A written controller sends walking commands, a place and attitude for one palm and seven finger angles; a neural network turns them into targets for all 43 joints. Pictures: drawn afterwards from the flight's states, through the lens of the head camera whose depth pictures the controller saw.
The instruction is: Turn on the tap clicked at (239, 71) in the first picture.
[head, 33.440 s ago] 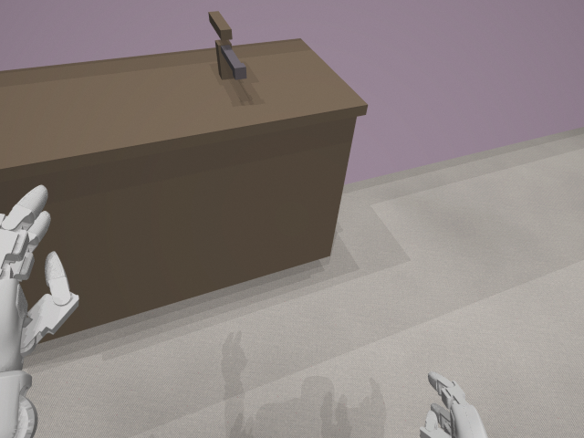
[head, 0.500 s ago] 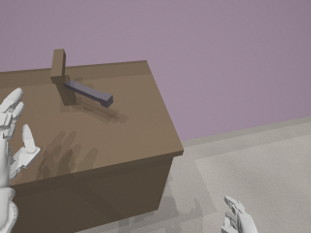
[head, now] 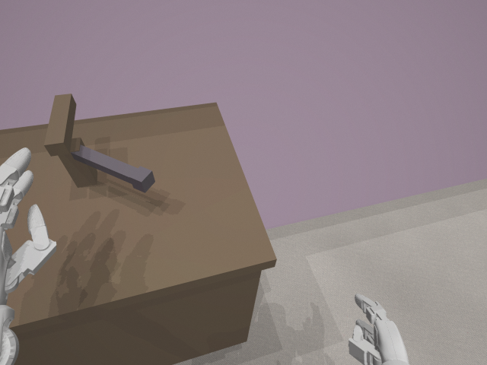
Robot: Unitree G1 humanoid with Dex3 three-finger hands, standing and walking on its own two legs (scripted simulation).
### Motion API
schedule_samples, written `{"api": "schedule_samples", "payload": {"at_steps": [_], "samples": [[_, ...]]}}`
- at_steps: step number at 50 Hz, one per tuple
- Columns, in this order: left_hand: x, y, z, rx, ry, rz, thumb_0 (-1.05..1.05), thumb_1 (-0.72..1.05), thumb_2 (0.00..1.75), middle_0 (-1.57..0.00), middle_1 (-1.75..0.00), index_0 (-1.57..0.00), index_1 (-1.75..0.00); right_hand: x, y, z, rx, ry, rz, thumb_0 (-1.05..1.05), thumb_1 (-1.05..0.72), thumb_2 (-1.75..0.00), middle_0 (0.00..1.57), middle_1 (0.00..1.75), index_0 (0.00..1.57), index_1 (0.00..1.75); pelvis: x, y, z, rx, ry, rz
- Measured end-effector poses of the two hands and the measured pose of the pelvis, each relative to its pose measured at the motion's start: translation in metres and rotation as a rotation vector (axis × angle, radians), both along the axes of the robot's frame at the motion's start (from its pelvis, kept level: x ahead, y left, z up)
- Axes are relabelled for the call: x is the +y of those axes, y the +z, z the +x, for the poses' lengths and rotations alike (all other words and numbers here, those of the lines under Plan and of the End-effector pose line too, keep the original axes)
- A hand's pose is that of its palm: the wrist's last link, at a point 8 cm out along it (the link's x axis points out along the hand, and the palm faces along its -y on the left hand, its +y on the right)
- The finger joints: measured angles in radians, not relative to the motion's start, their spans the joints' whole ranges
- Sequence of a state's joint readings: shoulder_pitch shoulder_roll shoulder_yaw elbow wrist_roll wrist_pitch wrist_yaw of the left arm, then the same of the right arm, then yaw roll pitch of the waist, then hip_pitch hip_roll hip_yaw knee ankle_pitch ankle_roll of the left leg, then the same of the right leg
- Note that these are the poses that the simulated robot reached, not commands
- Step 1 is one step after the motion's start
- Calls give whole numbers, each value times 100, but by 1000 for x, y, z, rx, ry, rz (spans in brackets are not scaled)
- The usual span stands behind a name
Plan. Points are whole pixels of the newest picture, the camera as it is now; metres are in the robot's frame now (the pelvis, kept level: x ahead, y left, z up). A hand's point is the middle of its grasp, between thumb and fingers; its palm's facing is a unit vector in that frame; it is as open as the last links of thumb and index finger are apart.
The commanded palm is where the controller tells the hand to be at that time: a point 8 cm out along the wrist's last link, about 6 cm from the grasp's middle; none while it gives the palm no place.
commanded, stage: come to a stop and stand still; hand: left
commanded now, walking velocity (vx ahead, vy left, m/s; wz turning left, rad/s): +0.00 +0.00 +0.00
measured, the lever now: (142, 179) +0.38 +0.21 +0.10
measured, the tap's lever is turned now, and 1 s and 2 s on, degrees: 49 49 49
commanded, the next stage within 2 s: look again from close up in 0.08 s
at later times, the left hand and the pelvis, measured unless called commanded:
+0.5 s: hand (39, 269) +0.19 +0.26 +0.15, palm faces +0.40 -0.85 -0.35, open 7.4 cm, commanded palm +0.13 +0.28 +0.18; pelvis -0.03 +0.00 +0.00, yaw +0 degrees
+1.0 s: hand (55, 261) +0.20 +0.24 +0.15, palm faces +0.25 -0.87 -0.42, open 7.4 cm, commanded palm +0.13 +0.30 +0.18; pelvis -0.04 +0.03 +0.00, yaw -3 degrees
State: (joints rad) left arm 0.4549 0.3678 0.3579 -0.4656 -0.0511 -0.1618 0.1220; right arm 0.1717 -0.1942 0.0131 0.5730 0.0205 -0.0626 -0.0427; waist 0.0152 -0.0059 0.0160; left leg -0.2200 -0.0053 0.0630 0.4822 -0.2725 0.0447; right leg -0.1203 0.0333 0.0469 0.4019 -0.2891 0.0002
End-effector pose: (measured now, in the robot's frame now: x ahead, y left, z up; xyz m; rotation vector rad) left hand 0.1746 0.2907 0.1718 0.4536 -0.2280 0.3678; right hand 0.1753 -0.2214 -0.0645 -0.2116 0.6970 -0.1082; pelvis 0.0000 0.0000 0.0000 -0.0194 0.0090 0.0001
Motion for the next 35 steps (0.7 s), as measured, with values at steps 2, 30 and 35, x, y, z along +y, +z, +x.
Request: {"api": "schedule_samples", "payload": {"at_steps": [2, 30, 35], "samples": [[0, -3, -2, 9, 13, -12, 1, 89, 90, -22, -30, -21, -31, -1, -1, -1, 5, 0, 0, 1, -90, -90, 20, 30, 20, 30, -1, 0, -1, -3, 0, 0], [7, -9, -29, 17, 12, -48, 1, 89, 90, -21, -30, -21, -31, 3, -6, -51, 61, -21, -20, 1, -90, -90, 20, 30, 20, 30, 8, 3, -29, -23, 6, -5], [11, -6, -29, -1, 8, -42, 1, 89, 90, -21, -30, -21, -31, 9, -3, -47, 45, -14, -18, 1, -90, -90, 20, 30, 20, 30, 11, 2, -29, -23, 6, -5]]}}
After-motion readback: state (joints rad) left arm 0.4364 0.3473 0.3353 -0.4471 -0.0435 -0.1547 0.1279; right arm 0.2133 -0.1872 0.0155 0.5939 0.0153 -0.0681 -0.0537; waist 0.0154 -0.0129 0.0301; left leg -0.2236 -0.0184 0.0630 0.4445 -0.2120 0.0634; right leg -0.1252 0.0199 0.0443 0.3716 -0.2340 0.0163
